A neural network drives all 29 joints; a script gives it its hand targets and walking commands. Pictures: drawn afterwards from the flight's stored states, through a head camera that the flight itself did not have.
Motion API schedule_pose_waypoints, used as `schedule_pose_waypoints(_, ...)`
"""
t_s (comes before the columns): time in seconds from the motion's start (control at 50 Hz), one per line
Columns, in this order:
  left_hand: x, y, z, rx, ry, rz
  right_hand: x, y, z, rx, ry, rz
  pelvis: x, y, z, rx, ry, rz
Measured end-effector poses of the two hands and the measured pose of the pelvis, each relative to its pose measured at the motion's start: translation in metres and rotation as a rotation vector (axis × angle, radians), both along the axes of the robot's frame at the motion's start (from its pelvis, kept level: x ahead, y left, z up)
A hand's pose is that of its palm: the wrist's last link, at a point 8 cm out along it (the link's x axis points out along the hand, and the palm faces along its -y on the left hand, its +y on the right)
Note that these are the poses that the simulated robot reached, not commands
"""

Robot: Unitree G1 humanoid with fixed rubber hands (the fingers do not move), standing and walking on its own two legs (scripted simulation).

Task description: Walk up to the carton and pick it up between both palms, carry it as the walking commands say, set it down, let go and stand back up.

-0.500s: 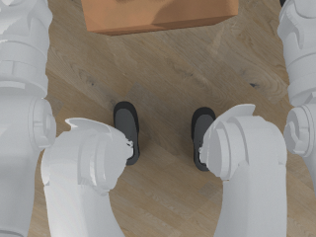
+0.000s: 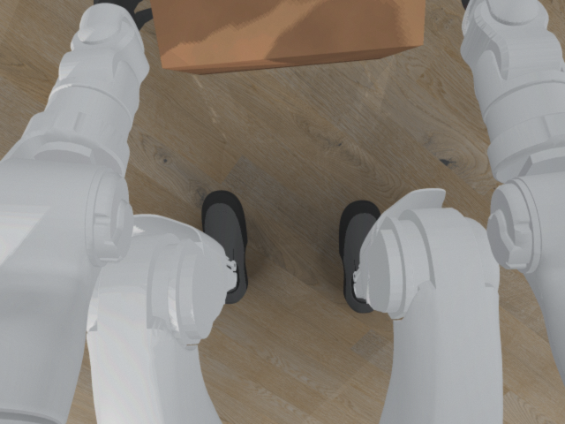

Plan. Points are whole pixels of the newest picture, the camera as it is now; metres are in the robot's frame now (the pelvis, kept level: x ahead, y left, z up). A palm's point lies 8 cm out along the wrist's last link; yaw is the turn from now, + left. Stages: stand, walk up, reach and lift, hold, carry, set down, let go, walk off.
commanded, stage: reach and lift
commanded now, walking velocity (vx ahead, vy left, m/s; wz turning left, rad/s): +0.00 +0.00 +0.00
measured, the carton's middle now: out of the picture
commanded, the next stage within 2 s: none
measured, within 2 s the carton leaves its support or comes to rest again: leaves its support in 0.70 s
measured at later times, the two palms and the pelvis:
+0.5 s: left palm out of the picture +0.53 +0.18 -0.20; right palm out of the picture +0.53 -0.18 -0.20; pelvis +0.00 +0.00 +0.00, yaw +0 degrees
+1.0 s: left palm out of the picture +0.52 +0.17 -0.17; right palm out of the picture +0.52 -0.18 -0.17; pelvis -0.03 +0.00 -0.01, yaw -1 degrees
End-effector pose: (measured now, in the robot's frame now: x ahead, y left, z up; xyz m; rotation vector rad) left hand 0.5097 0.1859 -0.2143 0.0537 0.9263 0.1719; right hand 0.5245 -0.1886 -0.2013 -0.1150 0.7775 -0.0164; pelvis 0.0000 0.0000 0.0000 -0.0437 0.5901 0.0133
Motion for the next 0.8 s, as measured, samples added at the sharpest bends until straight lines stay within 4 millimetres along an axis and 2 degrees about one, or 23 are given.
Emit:
schedule_pose_waypoints(0.06,0.049,-0.004,0.047,-0.007,-0.305,-0.005,0.003,0.004,-0.001,0.011,-0.018,0.010,-0.003,-0.001,-0.001,0.006,-0.014,-0.005)
schedule_pose_waypoints(0.1,0.055,-0.009,0.057,-0.024,-0.360,0.004,0.002,0.004,0.001,0.008,-0.026,0.003,-0.005,-0.001,-0.002,0.007,-0.021,-0.009)
schedule_pose_waypoints(0.14,0.040,-0.010,0.043,-0.017,-0.277,0.016,-0.001,0.003,0.003,0.006,-0.026,-0.004,-0.006,-0.002,-0.002,0.008,-0.024,-0.010)
schedule_pose_waypoints(0.2,-0.004,-0.010,0.008,0.008,-0.030,-0.006,-0.002,0.002,0.004,0.010,-0.026,-0.008,-0.006,-0.002,-0.002,0.008,-0.024,-0.009)
schedule_pose_waypoints(0.24,-0.015,-0.010,-0.001,0.012,0.038,-0.016,-0.001,0.003,0.004,0.014,-0.025,-0.010,-0.006,-0.002,-0.002,0.008,-0.021,-0.007)
schedule_pose_waypoints(0.28,-0.010,-0.009,0.000,0.022,0.028,-0.015,0.002,0.004,0.004,0.013,-0.027,-0.016,-0.006,-0.003,-0.002,0.010,-0.017,-0.004)
schedule_pose_waypoints(0.4,0.021,-0.009,0.019,0.009,-0.116,0.014,0.005,0.004,0.002,0.023,-0.020,-0.060,-0.005,-0.003,-0.002,0.010,-0.015,-0.005)
schedule_pose_waypoints(0.46,0.022,-0.009,0.018,0.002,-0.116,0.015,0.004,0.004,0.003,0.020,-0.016,-0.063,-0.005,-0.002,-0.002,0.007,-0.014,-0.008)
schedule_pose_waypoints(0.62,0.009,-0.006,0.007,0.015,-0.033,-0.003,0.005,0.009,0.003,0.028,-0.006,-0.055,-0.005,0.000,-0.002,0.003,-0.015,-0.009)
schedule_pose_waypoints(0.8,0.026,-0.015,0.032,0.012,-0.133,-0.011,-0.002,0.000,0.009,0.000,-0.014,-0.079,-0.013,-0.001,-0.003,0.011,-0.060,-0.014)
